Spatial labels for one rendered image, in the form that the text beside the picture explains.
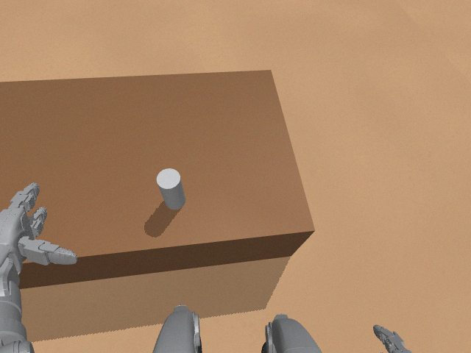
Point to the left robot arm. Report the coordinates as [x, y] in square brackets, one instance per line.
[12, 331]

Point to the left robot hand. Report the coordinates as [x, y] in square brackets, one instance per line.
[20, 231]

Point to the right robot hand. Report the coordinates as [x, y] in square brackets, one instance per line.
[392, 341]

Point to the can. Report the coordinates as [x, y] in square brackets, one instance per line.
[171, 188]

